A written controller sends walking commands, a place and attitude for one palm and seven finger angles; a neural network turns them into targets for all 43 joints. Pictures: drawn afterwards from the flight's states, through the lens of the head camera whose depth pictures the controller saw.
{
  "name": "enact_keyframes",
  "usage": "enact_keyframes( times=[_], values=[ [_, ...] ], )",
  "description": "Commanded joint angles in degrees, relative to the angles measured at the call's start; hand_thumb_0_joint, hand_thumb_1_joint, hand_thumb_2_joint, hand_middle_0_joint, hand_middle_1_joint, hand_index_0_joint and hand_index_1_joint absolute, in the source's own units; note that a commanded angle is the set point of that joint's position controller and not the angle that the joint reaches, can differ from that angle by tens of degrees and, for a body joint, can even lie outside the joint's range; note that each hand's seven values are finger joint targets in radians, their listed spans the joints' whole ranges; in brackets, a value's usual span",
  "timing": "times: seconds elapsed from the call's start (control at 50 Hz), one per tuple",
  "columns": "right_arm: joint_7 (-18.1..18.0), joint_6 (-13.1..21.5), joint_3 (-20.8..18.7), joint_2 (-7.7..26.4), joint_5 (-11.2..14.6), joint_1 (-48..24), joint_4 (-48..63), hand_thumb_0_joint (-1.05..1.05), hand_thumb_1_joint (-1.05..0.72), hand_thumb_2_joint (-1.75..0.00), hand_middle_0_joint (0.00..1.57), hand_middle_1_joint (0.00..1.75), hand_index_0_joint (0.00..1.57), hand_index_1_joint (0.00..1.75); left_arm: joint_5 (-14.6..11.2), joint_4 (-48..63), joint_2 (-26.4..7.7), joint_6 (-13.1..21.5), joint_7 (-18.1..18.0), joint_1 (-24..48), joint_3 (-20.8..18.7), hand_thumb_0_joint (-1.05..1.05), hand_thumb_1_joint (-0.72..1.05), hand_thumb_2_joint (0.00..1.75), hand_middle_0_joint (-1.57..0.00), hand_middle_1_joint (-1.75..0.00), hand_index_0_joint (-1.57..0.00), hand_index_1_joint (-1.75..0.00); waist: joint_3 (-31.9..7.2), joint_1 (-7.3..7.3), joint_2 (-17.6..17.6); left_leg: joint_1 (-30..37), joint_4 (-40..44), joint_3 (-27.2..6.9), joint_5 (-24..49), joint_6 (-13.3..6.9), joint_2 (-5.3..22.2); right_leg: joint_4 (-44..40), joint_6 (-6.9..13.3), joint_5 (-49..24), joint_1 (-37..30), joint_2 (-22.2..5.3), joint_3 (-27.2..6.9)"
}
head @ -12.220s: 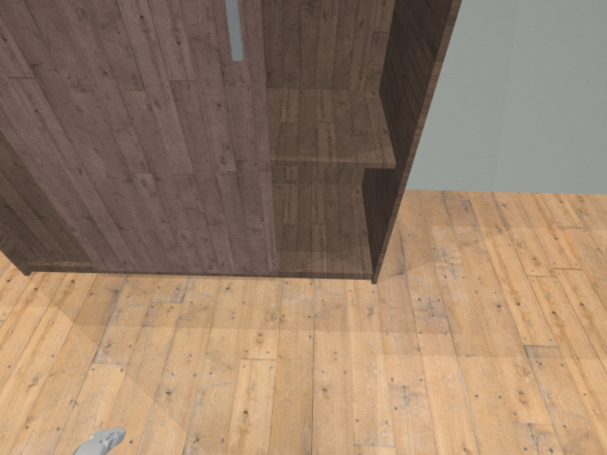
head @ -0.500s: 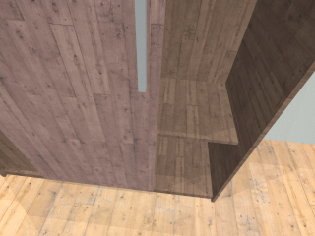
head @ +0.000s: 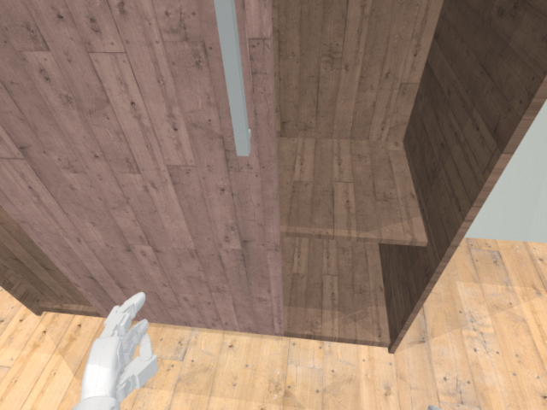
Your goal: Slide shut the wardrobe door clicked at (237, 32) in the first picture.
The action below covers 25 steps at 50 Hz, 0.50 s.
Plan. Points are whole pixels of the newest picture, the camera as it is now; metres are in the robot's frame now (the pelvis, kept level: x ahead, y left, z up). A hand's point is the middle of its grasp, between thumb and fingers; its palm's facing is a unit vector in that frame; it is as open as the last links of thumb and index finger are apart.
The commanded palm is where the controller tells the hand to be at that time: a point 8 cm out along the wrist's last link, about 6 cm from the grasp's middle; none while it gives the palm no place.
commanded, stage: raise the hand with hooked fingers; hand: left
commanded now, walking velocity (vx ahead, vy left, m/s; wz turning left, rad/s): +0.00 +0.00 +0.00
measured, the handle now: (236, 67) +0.50 +0.06 +0.28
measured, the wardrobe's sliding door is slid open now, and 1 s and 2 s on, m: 0.37 0.37 0.37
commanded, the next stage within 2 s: move the hooked fingers beside the handle in 1.90 s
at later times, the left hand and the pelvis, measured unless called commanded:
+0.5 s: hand (134, 344) +0.19 +0.17 +0.09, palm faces -0.06 -0.99 -0.15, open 10.3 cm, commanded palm +0.16 +0.24 +0.09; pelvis -0.02 -0.05 -0.02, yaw +2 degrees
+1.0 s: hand (52, 266) +0.24 +0.25 +0.18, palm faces -0.04 -0.98 -0.19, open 13.1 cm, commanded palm +0.21 +0.30 +0.20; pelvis +0.00 +0.00 +0.00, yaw +0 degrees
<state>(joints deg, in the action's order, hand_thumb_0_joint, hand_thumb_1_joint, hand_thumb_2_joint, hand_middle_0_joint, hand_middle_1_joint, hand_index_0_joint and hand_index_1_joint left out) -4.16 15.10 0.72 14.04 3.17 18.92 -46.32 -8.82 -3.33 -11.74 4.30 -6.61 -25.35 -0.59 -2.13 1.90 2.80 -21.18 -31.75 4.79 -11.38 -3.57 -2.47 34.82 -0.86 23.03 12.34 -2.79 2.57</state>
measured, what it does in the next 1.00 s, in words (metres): stands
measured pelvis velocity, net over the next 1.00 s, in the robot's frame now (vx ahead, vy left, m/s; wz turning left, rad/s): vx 0.00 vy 0.00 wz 0.00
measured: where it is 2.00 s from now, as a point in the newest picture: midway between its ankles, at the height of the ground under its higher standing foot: outside the picture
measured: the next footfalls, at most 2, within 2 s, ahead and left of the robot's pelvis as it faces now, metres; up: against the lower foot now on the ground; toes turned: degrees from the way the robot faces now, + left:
none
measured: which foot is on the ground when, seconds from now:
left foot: down 0.00-1.00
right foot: down 0.00-1.00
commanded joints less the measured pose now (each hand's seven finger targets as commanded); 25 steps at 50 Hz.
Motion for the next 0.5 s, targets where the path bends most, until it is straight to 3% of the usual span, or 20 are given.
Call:
enact_keyframes(
  times=[0.0,0.02,0.04,0.06,0.08,0.1,0.12,0.16,0.18,0.2,0.24,0.26,0.3,0.34,0.36,0.42,0.48],
  values=[
    [0.2,3.3,-4.2,8.0,-1.6,-7.5,12.5,0.00,-0.90,-0.90,0.20,0.30,0.20,0.30,-2.3,-1.6,0.8,11.5,9.2,-5.1,-3.1,0.00,0.64,0.79,-0.22,-0.47,-0.22,-0.47,5.5,-0.97,-21.8,-1.2,-1.0,-7.9,-4.0,3.1,4.3,-3.4,1.6,-2.3,19.6,4.3,3.9],
    [0.9,2.5,-4.9,7.9,-1.7,-8.8,13.1,0.00,-0.90,-0.90,0.20,0.30,0.20,0.30,-3.4,-6.0,0.4,14.5,13.3,-9.7,-5.3,0.00,0.62,0.78,-0.22,-0.48,-0.22,-0.48,5.7,-2.40,-24.7,-4.9,-3.1,-6.7,-3.2,3.5,3.8,-1.7,1.7,-2.9,20.8,4.2,3.7],
    [1.6,1.9,-5.4,8.1,-1.5,-10.4,15.0,0.00,-0.90,-0.90,0.20,0.30,0.20,0.30,-4.8,-6.4,-1.2,17.5,17.9,-12.1,-7.5,0.00,0.60,0.77,-0.22,-0.50,-0.22,-0.50,3.8,-3.84,-23.6,-7.1,-4.9,-5.4,-2.7,3.8,3.1,-0.2,2.0,-4.4,20.2,3.9,2.8],
    [2.3,1.3,-5.9,8.5,-0.8,-11.6,16.8,0.00,-0.90,-0.90,0.20,0.30,0.20,0.30,-5.3,-9.2,-5.5,19.1,22.2,-12.5,-11.4,0.00,0.57,0.76,-0.22,-0.51,-0.22,-0.51,3.4,-5.00,-18.9,-7.9,-6.2,-4.6,-1.2,4.1,2.5,0.9,2.7,-7.8,18.1,2.9,1.2],
    [2.6,1.0,-5.7,9.0,-0.6,-12.9,19.4,0.00,-0.90,-0.90,0.20,0.30,0.20,0.30,-6.3,-7.7,-7.6,19.6,26.2,-11.3,-12.8,0.00,0.55,0.75,-0.22,-0.53,-0.22,-0.53,0.1,-5.12,-13.5,-7.1,-7.3,-3.6,-0.3,3.9,1.6,1.7,2.7,-10.5,15.7,2.1,-0.1],
    [2.6,0.4,-5.7,8.7,-0.1,-14.3,21.4,0.00,-0.90,-0.90,0.20,0.30,0.20,0.30,-6.2,-3.6,-12.5,18.7,27.8,-10.1,-17.2,0.00,0.53,0.74,-0.23,-0.54,-0.23,-0.54,-3.3,-6.72,-7.3,-6.3,-8.1,-2.4,0.6,3.5,1.1,2.0,2.6,-11.8,13.7,1.6,-1.4],
    [2.4,-0.3,-5.3,7.9,0.1,-15.1,23.4,0.00,-0.90,-0.90,0.20,0.30,0.20,0.30,-6.6,1.5,-14.1,17.1,28.5,-9.0,-18.8,0.00,0.50,0.73,-0.23,-0.55,-0.23,-0.55,-6.9,-7.40,-1.7,-4.7,-8.1,-1.5,1.1,3.0,0.8,2.2,2.5,-12.1,11.8,1.4,-2.0],
    [1.4,-1.4,-4.9,6.8,-0.1,-14.4,25.6,0.00,-0.90,-0.90,0.20,0.30,0.20,0.30,-8.7,13.1,-16.9,15.1,27.2,-2.9,-21.4,0.00,0.46,0.71,-0.23,-0.58,-0.23,-0.58,-9.8,-6.94,5.4,-2.5,-8.2,-1.5,0.0,2.6,1.2,1.4,2.3,-9.3,11.5,1.9,-2.7],
    [1.0,-1.4,-4.6,5.9,-0.1,-13.9,27.0,0.00,-0.90,-0.90,0.20,0.30,0.20,0.30,-10.2,20.3,-15.3,15.6,26.2,0.5,-20.5,0.00,0.43,0.70,-0.23,-0.60,-0.23,-0.60,-11.7,-5.47,6.3,-0.5,-8.5,-1.8,0.0,2.2,1.7,1.0,1.9,-9.0,11.8,2.2,-3.0],
    [0.6,-1.5,-4.7,5.1,-0.4,-12.1,26.3,0.00,-0.90,-0.90,0.20,0.30,0.20,0.30,-10.7,23.5,-15.6,16.5,24.7,1.6,-22.5,0.00,0.41,0.69,-0.24,-0.62,-0.24,-0.62,-13.1,-4.70,6.2,1.3,-9.1,-2.5,0.9,1.9,2.4,0.7,1.6,-10.2,12.1,2.6,-3.1],
    [-0.2,-0.7,-4.0,4.6,-0.8,-10.0,25.1,0.00,-0.90,-0.90,0.20,0.30,0.20,0.30,-11.3,31.7,-14.2,20.6,22.6,8.7,-20.6,0.00,0.36,0.67,-0.24,-0.64,-0.24,-0.64,-12.3,-1.93,7.5,4.1,-10.1,-3.8,3.2,1.4,3.0,0.1,1.5,-13.3,14.0,3.1,-3.2],
    [-0.4,-0.3,-3.6,5.3,-1.3,-8.2,23.7,0.00,-0.90,-0.90,0.20,0.30,0.20,0.30,-11.1,33.0,-14.1,22.4,22.6,13.8,-18.6,0.00,0.34,0.66,-0.24,-0.66,-0.24,-0.66,-9.5,0.18,4.2,3.0,-10.4,-4.8,1.9,1.2,3.3,-0.3,1.3,-11.8,15.8,3.6,-3.4],
    [-1.2,1.3,-3.3,6.0,-1.0,-7.5,20.6,0.00,-0.90,-0.90,0.20,0.30,0.20,0.30,-11.2,28.9,-12.5,25.2,24.1,17.0,-15.8,0.00,0.29,0.64,-0.24,-0.69,-0.24,-0.69,-5.1,2.59,3.9,2.8,-11.3,-5.7,0.0,0.9,3.5,-2.3,1.0,-9.7,18.5,3.3,-4.6],
    [-1.7,3.0,-2.5,7.4,-0.3,-8.2,18.9,0.00,-0.90,-0.90,0.20,0.30,0.20,0.30,-11.8,22.9,-12.3,25.4,27.8,18.8,-12.7,0.00,0.25,0.62,-0.25,-0.72,-0.25,-0.72,0.1,3.80,2.7,1.7,-11.2,-6.7,-3.0,0.8,3.6,-4.7,0.3,-6.2,19.9,3.0,-5.9],
    [-2.1,3.4,-2.3,8.3,0.2,-8.4,18.3,0.00,-0.90,-0.90,0.20,0.30,0.20,0.30,-12.2,18.0,-13.1,23.5,30.3,20.1,-12.2,0.00,0.22,0.61,-0.25,-0.74,-0.25,-0.74,1.9,3.46,0.3,0.6,-11.0,-7.4,-3.6,0.7,3.5,-5.8,-0.1,-5.5,19.6,3.1,-6.9],
    [-3.0,3.7,-2.7,9.5,0.7,-9.4,17.9,0.00,-0.90,-0.90,0.20,0.30,0.20,0.30,-11.4,9.8,-18.9,15.7,34.5,20.8,-16.7,0.00,0.15,0.58,-0.25,-0.78,-0.25,-0.78,-0.2,0.83,-3.9,-1.5,-9.8,-7.2,-4.4,0.6,3.3,-8.3,-1.8,-2.2,17.6,1.6,-10.0],
    [-2.8,3.3,-2.0,9.3,1.1,-11.6,19.4,0.00,-0.90,-0.90,0.20,0.30,0.20,0.30,-12.2,4.8,-24.4,7.6,36.5,19.5,-23.7,0.00,0.08,0.55,-0.26,-0.82,-0.26,-0.82,-3.6,-2.27,-4.5,-1.8,-8.3,-7.7,-2.7,0.8,3.2,-8.8,-3.2,-5.9,11.5,-0.9,-11.8]
  ],
)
